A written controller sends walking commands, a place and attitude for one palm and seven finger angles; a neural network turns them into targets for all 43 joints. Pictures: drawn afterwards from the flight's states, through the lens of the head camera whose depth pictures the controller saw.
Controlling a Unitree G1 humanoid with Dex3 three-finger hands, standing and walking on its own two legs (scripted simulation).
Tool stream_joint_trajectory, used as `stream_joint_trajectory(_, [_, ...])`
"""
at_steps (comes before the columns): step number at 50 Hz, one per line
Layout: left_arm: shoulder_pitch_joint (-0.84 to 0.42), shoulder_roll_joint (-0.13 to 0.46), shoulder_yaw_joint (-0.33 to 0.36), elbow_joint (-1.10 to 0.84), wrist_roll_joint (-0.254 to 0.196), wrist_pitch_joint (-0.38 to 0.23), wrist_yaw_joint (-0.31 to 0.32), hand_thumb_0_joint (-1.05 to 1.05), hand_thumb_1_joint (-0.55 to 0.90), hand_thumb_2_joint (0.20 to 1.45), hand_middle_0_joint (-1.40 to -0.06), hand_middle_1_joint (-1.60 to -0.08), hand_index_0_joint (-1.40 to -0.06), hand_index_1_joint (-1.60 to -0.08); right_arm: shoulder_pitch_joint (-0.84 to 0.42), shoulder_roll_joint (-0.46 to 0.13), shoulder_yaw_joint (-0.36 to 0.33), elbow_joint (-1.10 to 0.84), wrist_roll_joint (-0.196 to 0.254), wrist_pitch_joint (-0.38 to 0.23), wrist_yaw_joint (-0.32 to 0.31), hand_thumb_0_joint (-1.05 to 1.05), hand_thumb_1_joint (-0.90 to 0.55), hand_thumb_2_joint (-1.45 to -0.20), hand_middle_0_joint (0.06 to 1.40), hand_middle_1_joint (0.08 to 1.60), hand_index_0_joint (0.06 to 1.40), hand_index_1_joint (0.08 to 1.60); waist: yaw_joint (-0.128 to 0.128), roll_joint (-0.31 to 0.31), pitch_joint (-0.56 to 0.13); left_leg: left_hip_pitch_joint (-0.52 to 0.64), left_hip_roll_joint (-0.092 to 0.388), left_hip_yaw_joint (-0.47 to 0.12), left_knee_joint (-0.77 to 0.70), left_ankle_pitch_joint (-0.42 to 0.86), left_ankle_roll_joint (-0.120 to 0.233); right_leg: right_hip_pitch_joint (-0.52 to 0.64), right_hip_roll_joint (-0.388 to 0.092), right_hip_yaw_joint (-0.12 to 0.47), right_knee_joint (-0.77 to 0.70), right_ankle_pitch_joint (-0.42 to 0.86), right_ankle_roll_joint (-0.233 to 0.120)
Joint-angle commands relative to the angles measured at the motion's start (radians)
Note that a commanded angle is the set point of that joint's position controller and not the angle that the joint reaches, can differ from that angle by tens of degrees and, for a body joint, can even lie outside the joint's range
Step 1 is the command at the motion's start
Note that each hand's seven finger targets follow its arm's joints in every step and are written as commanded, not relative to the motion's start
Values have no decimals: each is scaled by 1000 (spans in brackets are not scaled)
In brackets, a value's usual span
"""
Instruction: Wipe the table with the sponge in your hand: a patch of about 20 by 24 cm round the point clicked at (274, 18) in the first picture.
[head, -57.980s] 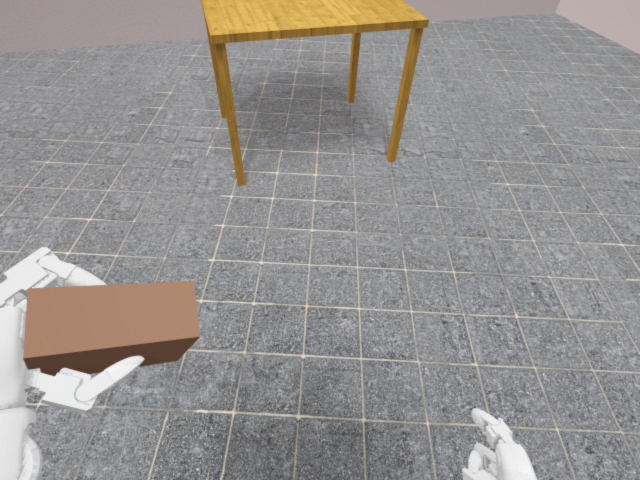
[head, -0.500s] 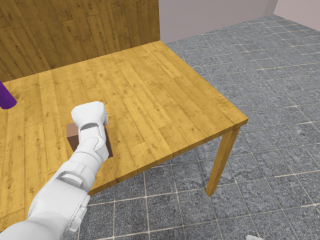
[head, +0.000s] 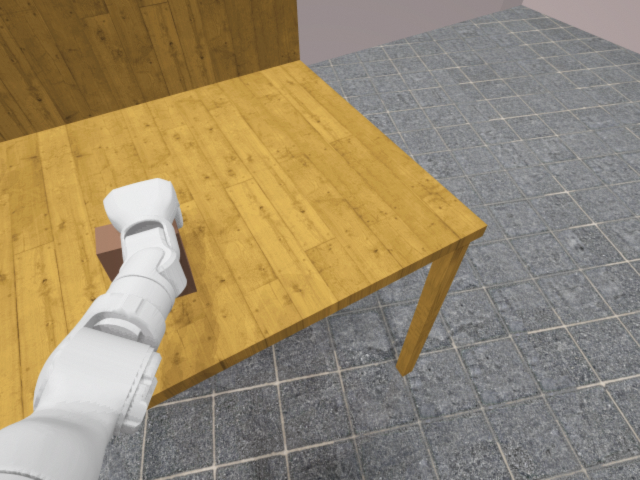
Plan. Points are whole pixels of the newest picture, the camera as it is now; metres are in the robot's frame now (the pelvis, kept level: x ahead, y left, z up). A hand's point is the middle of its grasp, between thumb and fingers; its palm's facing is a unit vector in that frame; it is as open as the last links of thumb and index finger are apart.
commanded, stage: wipe forward along the third lane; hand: left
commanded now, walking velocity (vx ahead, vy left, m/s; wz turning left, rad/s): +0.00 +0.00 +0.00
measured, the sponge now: (154, 271) +0.43 +0.24 +0.00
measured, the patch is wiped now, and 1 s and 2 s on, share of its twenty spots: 0.85 0.90 0.90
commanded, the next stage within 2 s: wipe back along the third lane in 0.34 s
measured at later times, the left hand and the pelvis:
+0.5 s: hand (140, 210) +0.49 +0.25 +0.06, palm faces -0.10 +0.00 -0.99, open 9.6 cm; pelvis -0.01 +0.04 -0.01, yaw -1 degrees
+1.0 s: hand (147, 227) +0.46 +0.24 +0.06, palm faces -0.03 +0.00 -1.00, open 9.6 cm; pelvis +0.01 +0.07 +0.00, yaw +0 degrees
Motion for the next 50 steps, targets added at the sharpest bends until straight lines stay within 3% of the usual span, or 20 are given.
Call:
stream_joint_trajectory(1, [-412,211,6,-94,46,23,45,0,100,1300,-1200,-1600,-1200,-1600,-16,-125,-47,-89,-3,-31,0,0,-900,-900,200,300,200,300,-16,-64,-263,102,-50,35,-4,158,59,127,-92,91,-77,455,79])
stream_joint_trajectory(4, [-416,235,24,-64,40,31,53,0,100,1300,-1200,-1600,-1200,-1600,-1,-130,-45,-81,-6,-32,1,0,-900,-900,200,300,200,300,-17,-89,-287,94,-49,38,2,149,58,131,-91,88,-76,446,84])
stream_joint_trajectory(7, [-482,246,25,-38,38,36,59,0,100,1300,-1200,-1600,-1200,-1600,13,-132,-44,-70,-6,-37,0,0,-900,-900,200,300,200,300,-36,-93,-285,81,-47,35,6,139,59,114,-89,82,-68,430,87])
stream_joint_trajectory(10, [-494,273,37,1,57,46,64,0,100,1300,-1200,-1600,-1200,-1600,29,-137,-42,-65,-11,-38,2,0,-900,-900,200,300,200,300,-36,-86,-293,68,-45,32,12,139,57,96,-85,76,-59,415,84])
stream_joint_trajectory(11, [-538,231,8,-18,57,43,60,0,100,1300,-1200,-1600,-1200,-1600,29,-132,-45,-67,-11,-40,3,0,-900,-900,200,300,200,300,-44,-50,-313,90,-43,29,13,162,56,82,-82,68,-50,423,80])
stream_joint_trajectory(14, [-561,226,1,17,63,46,60,0,100,1300,-1200,-1600,-1200,-1600,50,-132,-45,-59,-13,-43,6,0,-900,-900,200,300,200,300,-56,-37,-310,100,-37,26,21,144,57,37,-73,59,-52,364,80])
stream_joint_trajectory(17, [-621,296,45,42,53,45,62,0,100,1300,-1200,-1600,-1200,-1600,66,-142,-45,-49,-14,-48,3,0,-900,-900,200,300,200,300,-66,-53,-326,82,-30,17,26,135,57,29,-72,54,-42,343,83])
stream_joint_trajectory(19, [-654,259,12,58,53,49,62,0,100,1300,-1200,-1600,-1200,-1600,79,-139,-42,-47,-14,-56,4,0,-900,-900,200,300,200,300,-78,-36,-318,79,-30,14,27,124,56,-3,-67,46,-42,312,83])
stream_joint_trajectory(20, [-661,285,28,74,65,49,64,0,100,1300,-1200,-1600,-1200,-1600,91,-141,-44,-40,-17,-58,7,0,-900,-900,200,300,200,300,-75,-29,-320,78,-26,11,33,129,56,-13,-65,44,-36,310,80])
stream_joint_trajectory(22, [-649,261,20,89,76,43,62,0,100,1300,-1200,-1600,-1200,-1600,109,-141,-49,-42,-21,-61,12,0,-900,-900,200,300,200,300,-72,-7,-348,103,-24,-1,40,163,55,-36,-55,35,-22,305,73])
stream_joint_trajectory(26, [-543,110,-43,54,48,26,50,0,100,1300,-1200,-1600,-1200,-1600,106,-122,-63,-58,-24,-61,28,0,-900,-900,200,300,200,300,-42,15,-431,197,-12,-15,50,257,46,-45,-43,12,-11,335,62])
stream_joint_trajectory(28, [-497,106,-25,36,23,17,55,0,100,1300,-1200,-1600,-1200,-1600,101,-121,-63,-62,-24,-59,31,0,-900,-900,200,300,200,300,-26,-3,-425,203,-8,-19,47,255,45,-48,-37,8,-19,316,63])
stream_joint_trajectory(29, [-496,96,-25,31,11,16,63,0,100,1300,-1200,-1600,-1200,-1600,95,-121,-64,-60,-22,-58,31,0,-900,-900,200,300,200,300,-31,-29,-405,201,-6,-18,42,248,46,-48,-38,7,-24,314,65])
stream_joint_trajectory(32, [-465,32,-43,36,-33,29,88,0,100,1300,-1200,-1600,-1200,-1600,74,-116,-62,-53,-16,-61,40,0,-900,-900,200,300,200,300,-20,-38,-338,202,-6,-27,12,225,43,-63,-35,-8,-37,269,63])
stream_joint_trajectory(35, [-458,11,-61,58,-36,63,105,0,100,1300,-1200,-1600,-1200,-1600,52,-115,-57,-42,-11,-60,45,0,-900,-900,200,300,200,300,-19,-52,-276,201,-3,-30,-15,184,42,-72,-36,-12,-58,217,60])
stream_joint_trajectory(37, [-474,-56,-105,33,-31,73,107,0,100,1300,-1200,-1600,-1200,-1600,35,-108,-60,-39,-13,-60,51,0,-900,-900,200,300,200,300,-17,-1,-286,262,2,-44,-20,218,35,-105,-32,-24,-48,202,51])
stream_joint_trajectory(40, [-428,-92,-122,30,-28,91,104,0,100,1300,-1200,-1600,-1200,-1600,13,-102,-58,-46,-14,-50,58,0,-900,-900,200,300,200,300,-1,-13,-289,286,4,-48,-26,234,30,-95,-31,-31,-52,202,45])
stream_joint_trajectory(41, [-447,-103,-122,2,-36,87,103,0,100,1300,-1200,-1600,-1200,-1600,-2,-102,-60,-50,-13,-48,58,0,-900,-900,200,300,200,300,-1,9,-304,311,6,-56,-29,255,24,-97,-34,-31,-44,207,43])
stream_joint_trajectory(47, [-385,-189,-152,-18,-79,103,118,0,100,1300,-1200,-1600,-1200,-1600,-53,-90,-58,-66,-12,-31,60,0,-900,-900,200,300,200,300,16,-84,-299,337,7,-64,-39,284,19,-63,-37,-42,-46,226,45])
stream_joint_trajectory(50, [-345,-233,-186,-50,-70,118,119,0,100,1300,-1200,-1600,-1200,-1600,-81,-83,-57,-76,-13,-16,65,0,-900,-900,200,300,200,300,23,-83,-308,355,3,-53,-31,330,17,-35,-40,-36,-53,277,43])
